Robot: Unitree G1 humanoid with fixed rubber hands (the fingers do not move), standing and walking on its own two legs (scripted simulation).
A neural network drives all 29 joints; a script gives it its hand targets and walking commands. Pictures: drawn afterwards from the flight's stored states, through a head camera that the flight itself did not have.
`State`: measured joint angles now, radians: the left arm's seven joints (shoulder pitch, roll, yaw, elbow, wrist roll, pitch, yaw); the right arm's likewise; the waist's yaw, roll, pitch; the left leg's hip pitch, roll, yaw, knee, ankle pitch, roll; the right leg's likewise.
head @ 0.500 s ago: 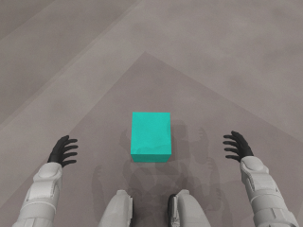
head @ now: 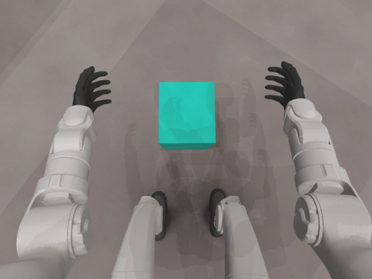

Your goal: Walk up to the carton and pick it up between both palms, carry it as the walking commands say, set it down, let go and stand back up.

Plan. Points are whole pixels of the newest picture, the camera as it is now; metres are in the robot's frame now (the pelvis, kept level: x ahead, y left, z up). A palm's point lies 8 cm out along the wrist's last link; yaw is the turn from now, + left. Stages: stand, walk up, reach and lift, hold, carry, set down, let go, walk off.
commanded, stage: reach and lift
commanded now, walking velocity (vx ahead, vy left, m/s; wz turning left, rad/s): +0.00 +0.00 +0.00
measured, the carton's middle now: (186, 120) +0.51 +0.01 -0.54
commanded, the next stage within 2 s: none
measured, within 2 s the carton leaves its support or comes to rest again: neither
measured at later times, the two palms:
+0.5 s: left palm (106, 89) +0.49 +0.20 -0.15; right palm (269, 87) +0.51 -0.18 -0.15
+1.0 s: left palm (126, 106) +0.50 +0.20 -0.31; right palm (248, 105) +0.51 -0.18 -0.31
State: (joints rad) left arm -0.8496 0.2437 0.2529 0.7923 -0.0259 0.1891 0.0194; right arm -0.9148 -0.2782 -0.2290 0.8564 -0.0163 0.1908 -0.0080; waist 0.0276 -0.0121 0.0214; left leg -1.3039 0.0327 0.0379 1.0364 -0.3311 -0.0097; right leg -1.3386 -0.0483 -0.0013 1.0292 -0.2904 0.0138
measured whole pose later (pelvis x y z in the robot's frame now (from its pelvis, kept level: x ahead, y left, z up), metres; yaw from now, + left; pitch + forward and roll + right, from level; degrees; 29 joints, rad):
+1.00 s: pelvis -0.03 +0.00 -0.19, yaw +0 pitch +48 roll +0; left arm -1.22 0.28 0.22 0.95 -0.12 0.10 0.11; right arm -1.24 -0.29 -0.20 0.97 0.11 0.11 -0.13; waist 0.02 0.00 -0.01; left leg -2.08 0.03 -0.01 1.77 -0.52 -0.02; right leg -2.11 -0.05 0.00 1.74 -0.47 0.01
